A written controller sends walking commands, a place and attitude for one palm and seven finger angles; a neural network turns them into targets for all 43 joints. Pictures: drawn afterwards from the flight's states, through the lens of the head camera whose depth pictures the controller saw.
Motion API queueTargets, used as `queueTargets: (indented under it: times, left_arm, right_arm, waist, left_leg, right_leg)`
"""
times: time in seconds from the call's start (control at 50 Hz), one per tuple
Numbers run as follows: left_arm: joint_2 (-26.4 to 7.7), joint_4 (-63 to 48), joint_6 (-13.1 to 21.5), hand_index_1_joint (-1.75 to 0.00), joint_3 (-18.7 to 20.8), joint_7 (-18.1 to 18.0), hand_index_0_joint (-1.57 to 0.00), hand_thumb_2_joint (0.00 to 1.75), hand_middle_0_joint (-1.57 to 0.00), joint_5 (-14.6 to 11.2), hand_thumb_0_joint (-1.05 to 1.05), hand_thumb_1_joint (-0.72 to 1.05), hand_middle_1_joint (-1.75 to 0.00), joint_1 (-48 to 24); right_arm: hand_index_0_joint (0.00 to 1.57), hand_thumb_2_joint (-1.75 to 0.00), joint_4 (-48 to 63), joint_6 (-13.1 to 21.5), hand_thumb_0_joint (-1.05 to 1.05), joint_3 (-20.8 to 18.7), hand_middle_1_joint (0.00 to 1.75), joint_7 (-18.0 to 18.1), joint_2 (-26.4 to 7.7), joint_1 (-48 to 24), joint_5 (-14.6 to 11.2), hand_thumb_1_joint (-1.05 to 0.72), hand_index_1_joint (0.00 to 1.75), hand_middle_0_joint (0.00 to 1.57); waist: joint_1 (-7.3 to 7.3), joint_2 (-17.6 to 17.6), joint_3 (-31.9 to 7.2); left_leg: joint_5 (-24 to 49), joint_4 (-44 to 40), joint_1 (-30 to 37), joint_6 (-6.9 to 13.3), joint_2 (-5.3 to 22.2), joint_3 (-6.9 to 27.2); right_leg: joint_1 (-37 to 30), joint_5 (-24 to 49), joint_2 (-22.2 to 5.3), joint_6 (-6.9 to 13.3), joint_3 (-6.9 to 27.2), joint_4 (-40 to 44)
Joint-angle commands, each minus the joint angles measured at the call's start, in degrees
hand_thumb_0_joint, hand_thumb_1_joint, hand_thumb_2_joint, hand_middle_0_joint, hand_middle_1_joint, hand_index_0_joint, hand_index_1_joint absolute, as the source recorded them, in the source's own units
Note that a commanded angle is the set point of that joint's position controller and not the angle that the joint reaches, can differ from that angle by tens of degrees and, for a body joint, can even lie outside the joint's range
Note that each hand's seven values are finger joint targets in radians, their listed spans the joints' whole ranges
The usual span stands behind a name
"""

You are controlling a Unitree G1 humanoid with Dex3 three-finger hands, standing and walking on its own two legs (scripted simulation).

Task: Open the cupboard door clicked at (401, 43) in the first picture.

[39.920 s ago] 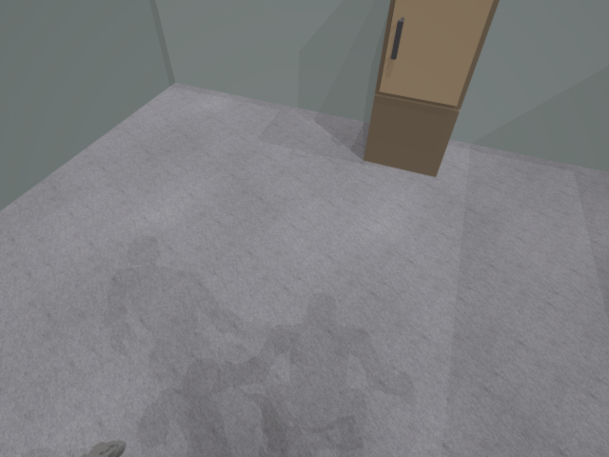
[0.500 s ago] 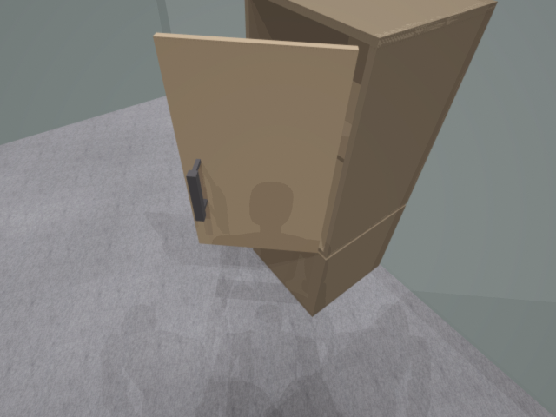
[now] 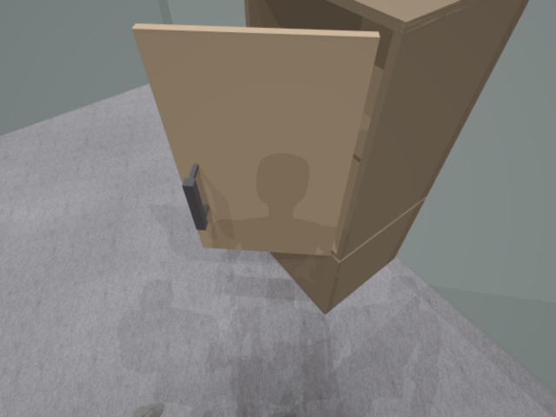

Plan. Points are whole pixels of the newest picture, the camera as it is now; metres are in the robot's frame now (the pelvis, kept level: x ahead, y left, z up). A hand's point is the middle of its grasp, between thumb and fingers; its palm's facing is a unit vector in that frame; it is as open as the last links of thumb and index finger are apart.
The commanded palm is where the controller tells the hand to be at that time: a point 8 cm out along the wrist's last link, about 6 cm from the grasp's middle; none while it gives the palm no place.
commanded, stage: come to a stop and stand still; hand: left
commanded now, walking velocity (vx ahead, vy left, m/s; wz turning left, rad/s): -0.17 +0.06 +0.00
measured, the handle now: (198, 198) +0.55 +0.19 -0.08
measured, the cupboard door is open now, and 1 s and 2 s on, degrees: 48 48 48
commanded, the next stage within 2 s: look again from close up in 1.14 s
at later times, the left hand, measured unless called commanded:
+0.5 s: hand out of the picture -0.01 +0.19 -0.15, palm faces +0.03 -0.96 -0.27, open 7.3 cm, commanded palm none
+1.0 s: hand out of the picture +0.02 +0.17 -0.16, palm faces -0.02 -0.98 -0.21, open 7.3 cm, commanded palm none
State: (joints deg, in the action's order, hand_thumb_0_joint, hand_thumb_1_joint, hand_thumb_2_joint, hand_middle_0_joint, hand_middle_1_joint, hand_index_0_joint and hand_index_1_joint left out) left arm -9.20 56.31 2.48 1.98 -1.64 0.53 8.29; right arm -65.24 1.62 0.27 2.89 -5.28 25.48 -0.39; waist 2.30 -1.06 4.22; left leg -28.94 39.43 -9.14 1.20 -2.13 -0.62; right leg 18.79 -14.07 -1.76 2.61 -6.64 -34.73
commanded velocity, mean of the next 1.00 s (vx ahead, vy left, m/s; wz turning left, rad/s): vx -0.01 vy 0.00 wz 0.00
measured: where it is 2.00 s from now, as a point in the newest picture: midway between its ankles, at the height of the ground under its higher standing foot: outside the picture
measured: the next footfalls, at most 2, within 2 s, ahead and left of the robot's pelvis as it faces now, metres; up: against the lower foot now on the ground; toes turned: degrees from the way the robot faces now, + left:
left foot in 0.10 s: +0.02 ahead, +0.12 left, +0.00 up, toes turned +3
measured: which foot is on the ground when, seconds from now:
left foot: up 0.00-0.08, down 0.10-1.00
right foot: down 0.00-1.00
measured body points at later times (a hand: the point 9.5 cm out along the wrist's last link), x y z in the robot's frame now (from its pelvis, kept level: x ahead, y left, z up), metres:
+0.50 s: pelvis -0.02 +0.00 +0.01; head -0.02 -0.02 +0.46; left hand -0.01 +0.24 -0.13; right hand +0.05 -0.23 -0.15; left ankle -0.02 +0.11 -0.73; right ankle +0.00 -0.11 -0.73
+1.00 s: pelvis -0.01 -0.01 +0.01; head +0.00 -0.02 +0.46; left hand +0.02 +0.22 -0.14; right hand -0.04 -0.23 -0.15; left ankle -0.02 +0.11 -0.73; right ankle +0.00 -0.11 -0.73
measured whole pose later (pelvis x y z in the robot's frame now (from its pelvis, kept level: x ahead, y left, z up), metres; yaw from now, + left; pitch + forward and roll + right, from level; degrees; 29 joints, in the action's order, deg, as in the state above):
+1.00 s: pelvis -0.01 -0.01 +0.01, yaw -1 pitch -1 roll +1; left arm -10.1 62.2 0.9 -0.8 -1.4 0.4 14.4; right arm -64.4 1.1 1.2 1.2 -9.3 19.0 0.6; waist 0.5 0.1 1.7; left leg -14.9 24.6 -8.7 -0.5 1.5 -4.6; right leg 12.6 -13.5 0.2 2.0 -2.9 -26.9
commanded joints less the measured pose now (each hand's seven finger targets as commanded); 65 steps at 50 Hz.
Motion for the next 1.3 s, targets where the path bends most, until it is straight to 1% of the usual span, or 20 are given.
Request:
queueTargets:
  times: [0.0, 0.04, 0.06, 0.08, 0.1, 0.12, 0.18, 0.2, 0.24, 0.28, 0.3, 0.32, 0.34, 0.36, 0.4, 0.44, 0.52, 0.66, 0.9, 1.28]
  left_arm:
    - [-6.50, -0.17, -0.98, -0.30, 0.94, -1.43, -0.20, 0.90, -0.20, 0.66, 0.00, 0.90, -0.30, 6.06]
    - [-6.52, -1.63, -1.89, -0.30, 1.30, -1.14, -0.20, 0.90, -0.20, 0.20, 0.00, 0.90, -0.30, 2.82]
    - [-5.78, -2.11, -2.42, -0.30, 1.42, -1.03, -0.20, 0.90, -0.20, -0.13, 0.00, 0.90, -0.30, 2.61]
    - [-4.30, -3.06, -3.27, -0.30, 1.39, -0.71, -0.20, 0.90, -0.20, -0.56, 0.00, 0.90, -0.30, 3.37]
    - [-2.82, -3.91, -3.91, -0.30, 1.32, -0.56, -0.20, 0.90, -0.20, -0.67, 0.00, 0.90, -0.30, 2.89]
    - [-2.99, -3.69, -4.33, -0.30, 1.53, -0.69, -0.20, 0.90, -0.20, -0.09, 0.00, 0.90, -0.30, 3.12]
    - [-0.85, -2.72, -4.00, -0.30, 0.86, -0.32, -0.20, 0.90, -0.20, 0.77, 0.00, 0.90, -0.30, 6.50]
    - [-1.00, -2.18, -3.39, -0.30, 0.55, -0.25, -0.20, 0.90, -0.20, 0.64, 0.00, 0.90, -0.30, 7.92]
    - [-3.31, -1.20, -1.93, -0.30, 0.34, -0.47, -0.20, 0.90, -0.20, 0.44, 0.00, 0.90, -0.30, 8.87]
    - [-4.18, -1.13, -1.50, -0.30, 0.01, -0.59, -0.20, 0.90, -0.20, 0.31, 0.00, 0.90, -0.30, 8.07]
    - [-7.40, 0.90, -1.35, -0.30, 0.87, -3.06, -0.20, 0.90, -0.20, 0.57, 0.00, 0.90, -0.30, 10.88]
    - [-8.86, -1.91, -1.14, -0.30, 0.47, -2.64, -0.20, 0.90, -0.20, 0.41, 0.00, 0.90, -0.30, 10.29]
    - [-8.24, -2.12, -1.16, -0.30, 0.08, -2.09, -0.20, 0.90, -0.20, 0.42, 0.00, 0.90, -0.30, 8.75]
    - [-7.77, -1.97, -1.00, -0.30, -0.26, -1.68, -0.20, 0.90, -0.20, 0.47, 0.00, 0.90, -0.30, 7.59]
    - [-7.35, -1.87, -1.18, -0.30, -0.85, -1.09, -0.20, 0.90, -0.20, 0.44, 0.00, 0.90, -0.30, 8.15]
    - [-7.16, -1.21, -1.18, -0.30, -1.46, -0.69, -0.20, 0.90, -0.20, 0.40, 0.00, 0.90, -0.30, 8.10]
    - [-8.12, -0.37, -1.04, -0.30, -1.59, -0.28, -0.20, 0.90, -0.20, 0.31, 0.00, 0.90, -0.30, 8.54]
    - [-8.39, 0.92, -0.68, -0.30, -1.68, -0.08, -0.20, 0.90, -0.20, 0.15, 0.00, 0.90, -0.30, 9.59]
    - [-7.78, 3.85, -0.35, -0.30, -1.67, -0.18, -0.20, 0.90, -0.20, -0.20, 0.00, 0.90, -0.30, 9.30]
    - [-6.46, 5.49, -0.57, -0.30, -1.68, -0.43, -0.20, 0.90, -0.20, 0.07, 0.00, 0.90, -0.30, 8.99]
  right_arm:
    - [0.20, -0.90, 2.58, -1.23, 0.00, -1.86, 0.30, -0.05, -2.07, 3.60, 0.02, -0.90, 0.30, 0.20]
    - [0.20, -0.90, 1.37, -1.24, 0.00, -2.11, 0.30, -0.55, -1.72, 6.52, 0.29, -0.90, 0.30, 0.20]
    - [0.20, -0.90, 0.70, -0.86, 0.00, -2.25, 0.30, -0.68, -2.08, 7.05, 0.72, -0.90, 0.30, 0.20]
    - [0.20, -0.90, 1.99, -0.72, 0.00, -2.67, 0.30, -0.50, -4.91, 4.72, 1.31, -0.90, 0.30, 0.20]
    - [0.20, -0.90, 4.60, -0.67, 0.00, -2.78, 0.30, -0.44, -7.32, -0.10, 1.98, -0.90, 0.30, 0.20]
    - [0.20, -0.90, 6.50, -0.91, 0.00, -2.90, 0.30, -0.74, -7.87, -5.30, 2.10, -0.90, 0.30, 0.20]
    - [0.20, -0.90, 8.22, -0.36, 0.00, -2.65, 0.30, -0.35, -7.53, -9.12, 2.00, -0.90, 0.30, 0.20]
    - [0.20, -0.90, 8.17, -0.25, 0.00, -2.56, 0.30, -0.30, -7.87, -9.26, 1.80, -0.90, 0.30, 0.20]
    - [0.20, -0.90, 7.69, -0.19, 0.00, -2.70, 0.30, -0.36, -7.01, -7.44, 1.16, -0.90, 0.30, 0.20]
    - [0.20, -0.90, 7.31, -0.52, 0.00, -2.58, 0.30, -0.52, -6.97, -6.08, 1.04, -0.90, 0.30, 0.20]
    - [0.20, -0.90, 10.24, -0.39, 0.00, -3.26, 0.30, -1.11, -12.63, -9.86, 0.32, -0.90, 0.30, 0.20]
    - [0.20, -0.90, 11.86, -0.61, 0.00, -2.79, 0.30, -1.59, -9.51, -8.99, 0.89, -0.90, 0.30, 0.20]
    - [0.20, -0.90, 12.22, -0.64, 0.00, -2.43, 0.30, -1.66, -8.77, -9.68, 0.97, -0.90, 0.30, 0.20]
    - [0.20, -0.90, 12.10, -0.51, 0.00, -2.05, 0.30, -1.93, -8.73, -8.71, 1.45, -0.90, 0.30, 0.20]
    - [0.20, -0.90, 12.89, -0.65, 0.00, -1.91, 0.30, -2.01, -9.83, -9.92, 1.30, -0.90, 0.30, 0.20]
    - [0.20, -0.90, 13.25, -0.92, 0.00, -1.90, 0.30, -2.07, -10.60, -10.62, 1.20, -0.90, 0.30, 0.20]
    - [0.20, -0.90, 11.81, -0.85, 0.00, -1.49, 0.30, -2.34, -11.18, -9.08, 1.34, -0.90, 0.30, 0.20]
    - [0.20, -0.90, 9.06, -0.28, 0.00, -0.70, 0.30, -2.25, -10.26, -7.57, 1.29, -0.90, 0.30, 0.20]
    - [0.20, -0.90, 3.69, 0.55, 0.00, 0.02, 0.30, -1.58, -9.32, -5.32, 1.20, -0.90, 0.30, 0.20]
    - [0.20, -0.90, 1.57, 0.48, 0.00, -0.36, 0.30, -0.94, -8.87, -6.02, 1.10, -0.90, 0.30, 0.20]
  waist:
    - [-1.03, 13.13, -3.09]
    - [0.91, 11.30, -4.76]
    - [0.60, 4.88, -3.76]
    - [-0.81, -4.60, -2.52]
    - [-2.04, -12.99, 0.52]
    - [-3.04, -10.83, 2.04]
    - [-4.39, -5.20, 2.25]
    - [-4.65, -3.74, 0.18]
    - [-2.62, 1.78, -4.34]
    - [-1.25, 4.30, -6.72]
    - [-2.05, -0.43, -7.86]
    - [-2.17, 0.15, -11.14]
    - [-1.49, -1.30, -9.07]
    - [-1.12, -3.57, -8.53]
    - [-1.52, -1.39, -4.72]
    - [-1.41, 3.98, -0.60]
    - [-1.12, 4.68, 2.41]
    - [-1.82, 3.90, 0.70]
    - [-2.54, -0.05, -1.60]
    - [-2.34, 1.61, -1.34]
  left_leg:
    - [-4.50, 4.20, -9.10, -1.47, 4.47, 1.23]
    - [11.68, -9.31, -1.84, -2.01, 3.74, -1.56]
    - [20.34, -14.75, 0.32, -1.96, 3.99, -1.52]
    - [25.06, -17.72, -2.31, 0.37, 9.63, 5.50]
    - [26.79, -23.74, -11.03, 4.20, 16.61, 12.01]
    - [24.20, -24.95, -16.04, 6.25, 18.14, 10.91]
    - [29.52, -21.18, -13.05, 6.07, 15.24, 7.82]
    - [33.28, -17.82, -8.40, 4.95, 13.30, 5.81]
    - [31.69, -12.88, -2.30, 1.25, 8.35, 1.29]
    - [29.87, -13.63, 0.91, 0.19, 8.16, 0.65]
    - [36.53, -6.72, -0.15, -1.17, 10.93, -1.02]
    - [19.08, -8.55, -3.18, -0.83, 7.77, 0.15]
    - [15.75, -11.51, -2.39, -0.40, 7.26, 0.32]
    - [18.35, -12.94, -2.38, 0.20, 8.19, 0.86]
    - [17.47, -15.37, -4.05, 1.15, 8.86, 2.68]
    - [11.67, -16.79, -5.42, 1.32, 7.91, 2.63]
    - [9.35, -18.41, -4.84, 1.17, 6.71, 2.01]
    - [11.16, -19.64, -4.05, 0.96, 6.75, 1.32]
    - [18.59, -19.86, -3.75, 0.19, 7.96, 1.05]
    - [22.57, -19.74, -0.63, 0.18, 8.81, 0.62]
  right_leg:
    - [-7.88, 49.20, -18.80, 11.83, 14.28, 7.97]
    - [-3.46, 31.79, -14.48, 7.19, 10.56, 5.42]
    - [-1.66, 23.06, -10.74, 4.60, 8.77, 1.89]
    - [1.55, 7.90, -5.85, 1.09, 6.55, -0.42]
    - [-0.55, -4.77, -1.36, -1.70, 3.12, -3.89]
    - [-4.61, -8.94, -0.85, -1.46, 4.27, -7.74]
    - [-5.24, -3.87, -1.37, -1.61, 5.86, -3.32]
    - [-5.50, 1.88, -1.75, -1.65, 6.66, 2.53]
    - [-6.30, 20.11, -5.63, -0.26, 12.34, 7.20]
    - [-6.38, 24.63, -6.44, 0.31, 12.51, 7.15]
    - [-7.38, 33.50, -7.54, -0.48, 11.26, 4.21]
    - [-9.14, 19.45, -8.19, 1.10, 13.72, 5.45]
    - [-5.84, 12.02, -7.99, 1.73, 14.61, 6.57]
    - [-5.45, 8.17, -6.12, 1.51, 12.30, 6.90]
    - [-3.74, 2.58, -3.87, 0.52, 11.19, 8.28]
    - [-1.42, -3.57, -3.71, 0.25, 12.30, 11.58]
    - [1.50, -10.50, -3.67, 0.24, 13.63, 14.67]
    - [-1.60, -8.50, -4.24, 0.19, 13.05, 15.81]
    - [-7.97, 6.08, -4.66, 0.57, 11.39, 13.15]
    - [-7.99, 13.10, -4.44, 0.14, 10.53, 12.26]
